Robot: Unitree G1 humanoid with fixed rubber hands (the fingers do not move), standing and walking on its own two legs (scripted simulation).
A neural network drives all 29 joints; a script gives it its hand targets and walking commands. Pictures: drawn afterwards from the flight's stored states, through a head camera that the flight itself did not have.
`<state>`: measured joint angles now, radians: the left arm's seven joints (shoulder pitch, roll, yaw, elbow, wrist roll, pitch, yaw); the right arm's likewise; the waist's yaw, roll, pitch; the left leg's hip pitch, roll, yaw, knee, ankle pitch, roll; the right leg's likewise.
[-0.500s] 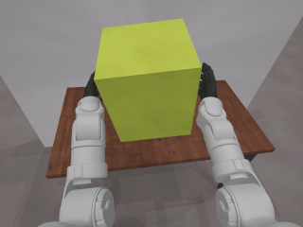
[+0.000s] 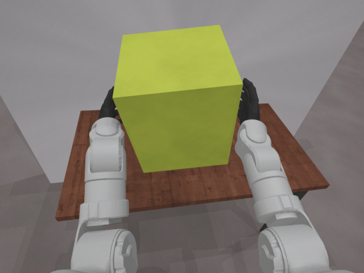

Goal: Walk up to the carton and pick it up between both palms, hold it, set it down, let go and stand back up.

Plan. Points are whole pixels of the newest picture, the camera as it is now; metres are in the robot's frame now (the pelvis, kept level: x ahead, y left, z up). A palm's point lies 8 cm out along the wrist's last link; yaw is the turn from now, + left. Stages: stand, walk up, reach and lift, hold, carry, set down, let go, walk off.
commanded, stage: hold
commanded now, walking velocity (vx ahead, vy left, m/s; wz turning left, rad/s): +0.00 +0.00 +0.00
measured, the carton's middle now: (178, 104) +0.42 +0.00 +0.17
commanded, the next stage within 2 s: none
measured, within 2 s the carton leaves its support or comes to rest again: neither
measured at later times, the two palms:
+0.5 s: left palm (114, 116) +0.37 +0.14 +0.17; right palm (250, 114) +0.37 -0.15 +0.19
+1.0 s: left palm (114, 129) +0.35 +0.14 +0.15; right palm (247, 128) +0.36 -0.15 +0.16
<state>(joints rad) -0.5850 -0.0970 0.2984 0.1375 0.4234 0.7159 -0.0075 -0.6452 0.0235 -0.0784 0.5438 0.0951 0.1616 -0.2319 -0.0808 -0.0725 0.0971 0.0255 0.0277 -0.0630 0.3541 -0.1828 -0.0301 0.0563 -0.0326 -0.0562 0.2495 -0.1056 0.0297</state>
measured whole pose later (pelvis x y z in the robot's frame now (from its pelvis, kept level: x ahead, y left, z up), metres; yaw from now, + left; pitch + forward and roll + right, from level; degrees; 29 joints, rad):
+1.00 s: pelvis -0.01 +0.00 +0.00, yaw +0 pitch -9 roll -1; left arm -0.59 -0.09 0.27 0.15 0.38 0.70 0.02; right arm -0.64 0.04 -0.12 0.51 0.06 0.17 -0.23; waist -0.07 -0.04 0.14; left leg -0.04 0.02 -0.06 0.36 -0.16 -0.03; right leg -0.02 -0.04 -0.06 0.28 -0.10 0.03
